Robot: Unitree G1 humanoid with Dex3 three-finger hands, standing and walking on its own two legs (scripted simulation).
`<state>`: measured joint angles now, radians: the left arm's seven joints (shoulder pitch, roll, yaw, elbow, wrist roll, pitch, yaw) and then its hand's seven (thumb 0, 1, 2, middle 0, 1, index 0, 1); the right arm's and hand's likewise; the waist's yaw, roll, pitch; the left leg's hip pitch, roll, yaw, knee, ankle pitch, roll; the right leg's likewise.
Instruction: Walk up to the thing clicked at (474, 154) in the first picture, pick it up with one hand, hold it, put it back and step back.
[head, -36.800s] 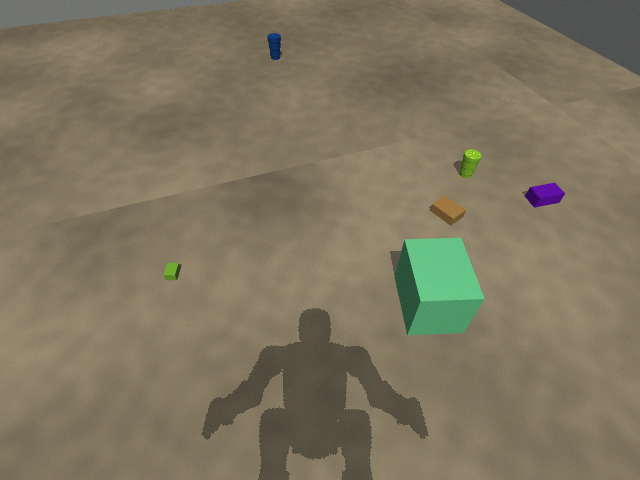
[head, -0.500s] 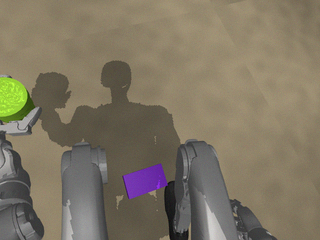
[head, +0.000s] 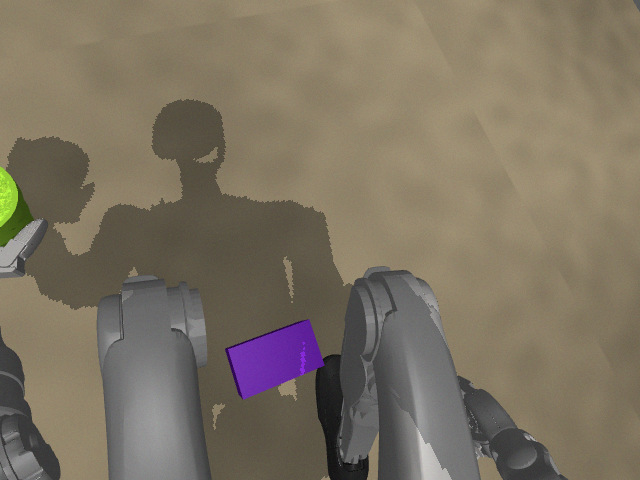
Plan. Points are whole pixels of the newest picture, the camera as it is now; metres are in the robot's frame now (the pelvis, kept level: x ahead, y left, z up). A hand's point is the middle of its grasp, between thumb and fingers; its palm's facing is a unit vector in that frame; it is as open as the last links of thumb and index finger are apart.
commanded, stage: lower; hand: left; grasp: from the side
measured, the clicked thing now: out of the picture +0.39 +0.33 -0.10
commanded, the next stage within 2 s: loosen in 1.60 s
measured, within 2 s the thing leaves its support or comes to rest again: rests again in 1.96 s
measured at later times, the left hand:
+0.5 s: hand (9, 228) +0.39 +0.33 -0.15, palm faces +0.50 -0.87 +0.00, open 10.1 cm
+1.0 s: hand (21, 231) +0.40 +0.34 -0.19, palm faces +0.51 -0.86 +0.00, open 10.1 cm
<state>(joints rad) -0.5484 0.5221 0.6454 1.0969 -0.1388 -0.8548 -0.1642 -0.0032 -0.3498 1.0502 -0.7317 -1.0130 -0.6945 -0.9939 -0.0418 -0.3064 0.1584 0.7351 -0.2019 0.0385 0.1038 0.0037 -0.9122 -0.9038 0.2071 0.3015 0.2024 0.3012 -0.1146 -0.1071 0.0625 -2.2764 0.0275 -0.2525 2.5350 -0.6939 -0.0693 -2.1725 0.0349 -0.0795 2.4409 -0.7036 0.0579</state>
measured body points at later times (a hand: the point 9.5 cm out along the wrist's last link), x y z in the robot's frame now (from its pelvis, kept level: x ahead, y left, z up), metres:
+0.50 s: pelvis -0.01 +0.01 -0.02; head +0.21 +0.15 +0.35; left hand +0.36 +0.38 -0.15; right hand +0.16 -0.26 -0.09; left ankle +0.08 +0.14 -0.27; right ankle +0.10 -0.13 -0.27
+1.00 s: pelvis -0.02 +0.02 -0.03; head +0.21 +0.19 +0.32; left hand +0.36 +0.38 -0.19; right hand +0.16 -0.24 -0.06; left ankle +0.08 +0.14 -0.27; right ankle +0.10 -0.13 -0.26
